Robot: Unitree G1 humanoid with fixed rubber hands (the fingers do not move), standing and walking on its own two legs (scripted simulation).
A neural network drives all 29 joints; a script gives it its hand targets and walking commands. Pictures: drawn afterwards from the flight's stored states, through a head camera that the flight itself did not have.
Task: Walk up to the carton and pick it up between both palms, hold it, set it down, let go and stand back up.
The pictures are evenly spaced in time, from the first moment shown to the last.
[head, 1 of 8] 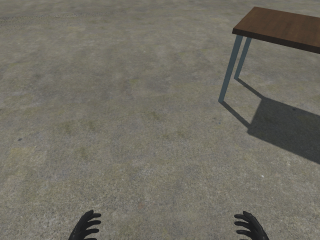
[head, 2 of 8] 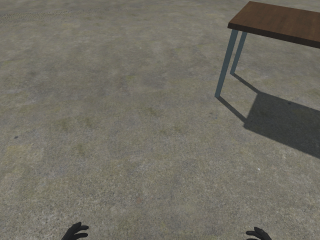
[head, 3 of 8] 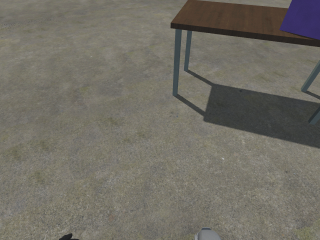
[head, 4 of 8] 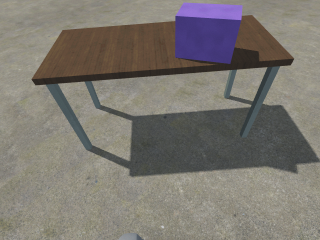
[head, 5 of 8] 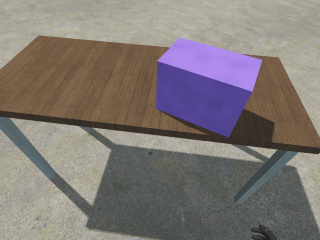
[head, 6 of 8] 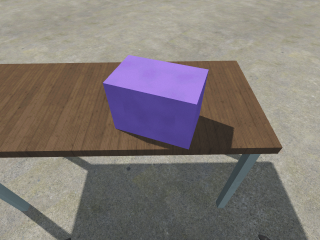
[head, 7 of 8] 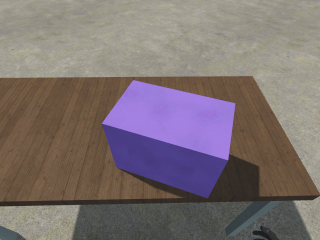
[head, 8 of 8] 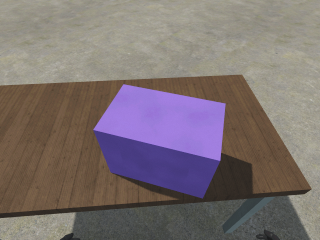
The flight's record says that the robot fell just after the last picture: no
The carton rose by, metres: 0.00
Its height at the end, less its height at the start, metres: +0.00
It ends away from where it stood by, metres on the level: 0.00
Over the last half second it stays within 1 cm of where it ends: yes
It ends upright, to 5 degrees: yes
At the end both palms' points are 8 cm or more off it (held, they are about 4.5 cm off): yes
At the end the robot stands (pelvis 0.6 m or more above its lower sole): yes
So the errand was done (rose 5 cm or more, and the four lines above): no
